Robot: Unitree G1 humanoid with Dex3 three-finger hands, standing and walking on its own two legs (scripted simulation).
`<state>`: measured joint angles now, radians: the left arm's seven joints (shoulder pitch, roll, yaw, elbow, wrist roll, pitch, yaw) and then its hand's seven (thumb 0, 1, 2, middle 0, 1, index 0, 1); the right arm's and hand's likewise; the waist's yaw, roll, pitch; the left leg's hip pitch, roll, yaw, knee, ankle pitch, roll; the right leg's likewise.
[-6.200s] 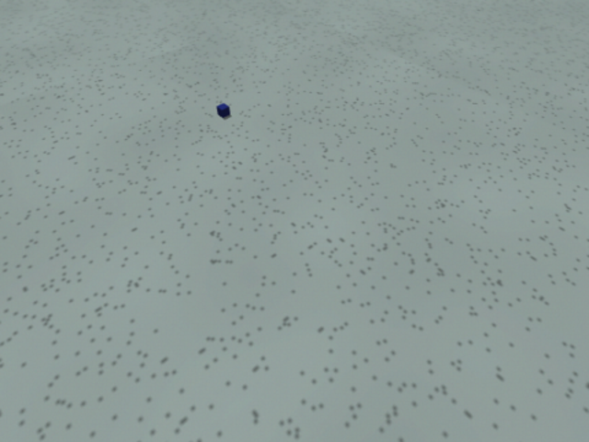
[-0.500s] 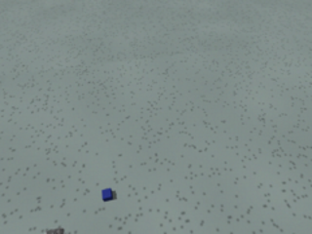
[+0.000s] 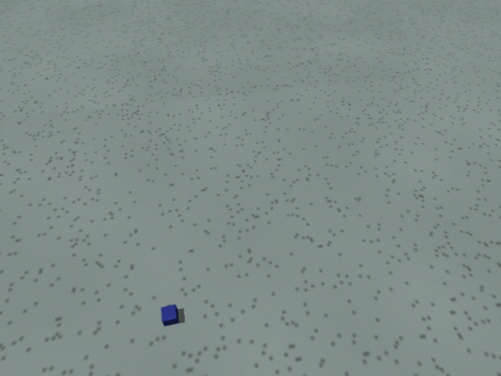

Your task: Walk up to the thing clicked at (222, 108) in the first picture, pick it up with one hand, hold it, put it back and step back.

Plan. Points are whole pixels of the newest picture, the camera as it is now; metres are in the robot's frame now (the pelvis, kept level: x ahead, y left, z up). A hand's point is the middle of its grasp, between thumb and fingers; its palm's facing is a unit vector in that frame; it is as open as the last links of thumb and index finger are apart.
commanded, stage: walk up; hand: left
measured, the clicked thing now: (170, 315) +0.46 +0.29 -0.75
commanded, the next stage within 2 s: stand in 0.46 s
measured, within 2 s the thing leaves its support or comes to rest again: neither
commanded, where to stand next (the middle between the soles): +0.07 -0.03 m, yaw +3 degrees
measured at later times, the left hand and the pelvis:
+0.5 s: hand out of the picture +0.09 +0.25 -0.15, palm faces -0.01 -0.95 -0.32, open 7.4 cm; pelvis -0.01 +0.00 +0.00, yaw +0 degrees
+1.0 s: hand out of the picture +0.04 +0.25 -0.15, palm faces -0.01 -0.94 -0.34, open 7.4 cm; pelvis -0.03 +0.00 +0.00, yaw +1 degrees
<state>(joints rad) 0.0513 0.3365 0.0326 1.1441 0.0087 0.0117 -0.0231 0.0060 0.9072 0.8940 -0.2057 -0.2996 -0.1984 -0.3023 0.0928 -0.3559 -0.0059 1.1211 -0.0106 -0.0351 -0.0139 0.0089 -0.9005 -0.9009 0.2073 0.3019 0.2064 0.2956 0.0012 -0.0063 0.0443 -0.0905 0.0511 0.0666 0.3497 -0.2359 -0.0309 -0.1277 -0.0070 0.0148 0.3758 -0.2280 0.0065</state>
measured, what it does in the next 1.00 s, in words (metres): stands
